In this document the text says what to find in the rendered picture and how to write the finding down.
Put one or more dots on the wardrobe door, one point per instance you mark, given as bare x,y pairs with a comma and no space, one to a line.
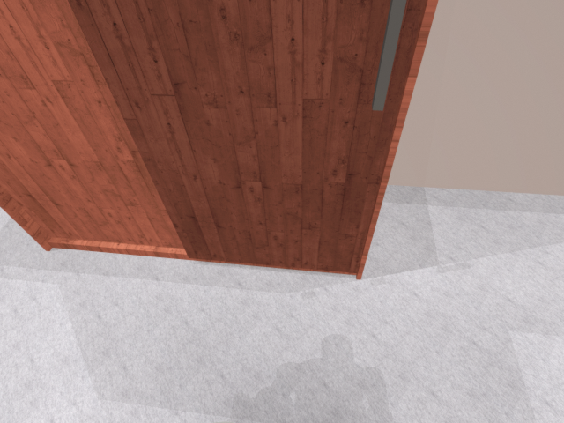
66,154
254,118

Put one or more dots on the handle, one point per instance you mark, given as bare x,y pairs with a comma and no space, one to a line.
389,47

